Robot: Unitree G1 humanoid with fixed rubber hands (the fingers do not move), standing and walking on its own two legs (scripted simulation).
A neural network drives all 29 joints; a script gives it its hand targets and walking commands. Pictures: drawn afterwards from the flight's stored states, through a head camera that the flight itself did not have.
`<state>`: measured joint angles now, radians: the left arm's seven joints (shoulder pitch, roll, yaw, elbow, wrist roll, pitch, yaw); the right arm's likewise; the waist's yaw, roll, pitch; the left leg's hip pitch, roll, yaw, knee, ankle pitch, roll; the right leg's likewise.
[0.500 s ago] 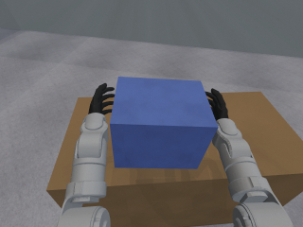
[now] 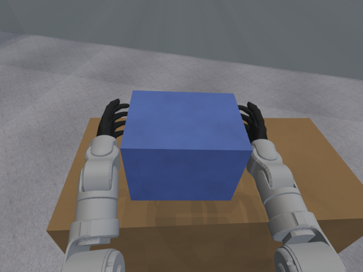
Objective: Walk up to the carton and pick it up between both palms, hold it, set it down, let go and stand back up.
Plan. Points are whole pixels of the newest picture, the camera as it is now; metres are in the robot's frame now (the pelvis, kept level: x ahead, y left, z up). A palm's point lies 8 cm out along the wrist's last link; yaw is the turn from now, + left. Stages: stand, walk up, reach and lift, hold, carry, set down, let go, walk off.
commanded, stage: reach and lift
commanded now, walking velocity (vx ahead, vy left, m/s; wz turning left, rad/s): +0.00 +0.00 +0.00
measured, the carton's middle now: (182, 146) +0.37 -0.01 +0.12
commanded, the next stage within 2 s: hold in 0.16 s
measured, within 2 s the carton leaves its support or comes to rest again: neither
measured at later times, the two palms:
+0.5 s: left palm (89, 136) +0.35 +0.18 +0.18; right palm (245, 129) +0.36 -0.14 +0.18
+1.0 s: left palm (98, 132) +0.35 +0.16 +0.18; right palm (253, 132) +0.36 -0.16 +0.17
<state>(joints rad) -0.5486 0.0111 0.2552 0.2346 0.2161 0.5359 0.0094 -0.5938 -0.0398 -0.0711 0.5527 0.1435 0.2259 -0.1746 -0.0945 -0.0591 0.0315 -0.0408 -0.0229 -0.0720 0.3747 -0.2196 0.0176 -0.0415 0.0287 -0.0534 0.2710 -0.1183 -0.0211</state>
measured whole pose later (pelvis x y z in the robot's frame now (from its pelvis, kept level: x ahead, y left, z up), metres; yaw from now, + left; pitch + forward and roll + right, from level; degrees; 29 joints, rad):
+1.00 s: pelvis -0.01 +0.00 +0.00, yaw -1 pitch -9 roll -1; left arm -0.59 -0.02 0.29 0.15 0.27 0.65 0.00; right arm -0.66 -0.06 -0.07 0.57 0.14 0.27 -0.15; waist -0.05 -0.04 0.06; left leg -0.01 -0.02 -0.04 0.37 -0.22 0.02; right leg -0.02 0.03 -0.03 0.27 -0.11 -0.02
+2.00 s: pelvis +0.00 +0.01 +0.00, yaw -1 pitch -10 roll -2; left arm -0.53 -0.01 0.27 0.04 0.28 0.69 -0.03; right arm -0.60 -0.07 -0.02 0.44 0.20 0.31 -0.19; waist -0.08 -0.04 0.09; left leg 0.02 -0.01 -0.04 0.39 -0.24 0.03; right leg 0.02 0.03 -0.04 0.27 -0.12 -0.01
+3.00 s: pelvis -0.01 +0.00 +0.00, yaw +0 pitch -9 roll -1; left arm -0.58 0.00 0.29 0.11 0.28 0.69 -0.04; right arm -0.63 -0.03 -0.07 0.49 0.14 0.30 -0.18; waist -0.06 -0.05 0.07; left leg 0.00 -0.02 -0.04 0.37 -0.21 0.02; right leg -0.01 0.02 -0.05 0.29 -0.12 -0.02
